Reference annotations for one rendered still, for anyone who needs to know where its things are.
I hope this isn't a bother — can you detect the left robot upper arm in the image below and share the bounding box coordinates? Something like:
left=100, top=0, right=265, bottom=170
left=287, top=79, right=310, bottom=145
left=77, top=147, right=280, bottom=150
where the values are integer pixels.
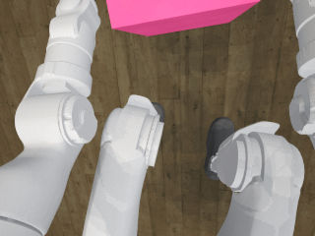
left=0, top=91, right=97, bottom=236

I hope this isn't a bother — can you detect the right robot upper arm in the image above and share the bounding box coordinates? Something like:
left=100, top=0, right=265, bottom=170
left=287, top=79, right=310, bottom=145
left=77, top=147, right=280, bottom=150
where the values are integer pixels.
left=288, top=74, right=315, bottom=149

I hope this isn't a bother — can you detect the right robot forearm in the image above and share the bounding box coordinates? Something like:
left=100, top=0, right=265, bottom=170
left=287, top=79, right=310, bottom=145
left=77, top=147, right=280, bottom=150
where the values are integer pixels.
left=290, top=0, right=315, bottom=79

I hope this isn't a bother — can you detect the left robot forearm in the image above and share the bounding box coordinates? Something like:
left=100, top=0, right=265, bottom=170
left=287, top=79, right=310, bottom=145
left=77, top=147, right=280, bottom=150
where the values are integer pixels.
left=15, top=0, right=101, bottom=130

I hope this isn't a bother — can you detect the right robot thigh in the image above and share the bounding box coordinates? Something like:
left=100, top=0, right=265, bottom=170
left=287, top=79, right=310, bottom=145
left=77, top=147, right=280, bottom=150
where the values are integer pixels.
left=217, top=132, right=300, bottom=236

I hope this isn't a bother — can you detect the carton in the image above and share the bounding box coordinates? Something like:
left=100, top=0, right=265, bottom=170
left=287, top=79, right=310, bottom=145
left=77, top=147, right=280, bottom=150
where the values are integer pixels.
left=106, top=0, right=261, bottom=36

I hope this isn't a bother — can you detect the left robot shin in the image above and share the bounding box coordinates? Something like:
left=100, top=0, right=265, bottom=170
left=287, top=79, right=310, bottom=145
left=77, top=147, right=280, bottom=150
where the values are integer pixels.
left=100, top=94, right=158, bottom=146

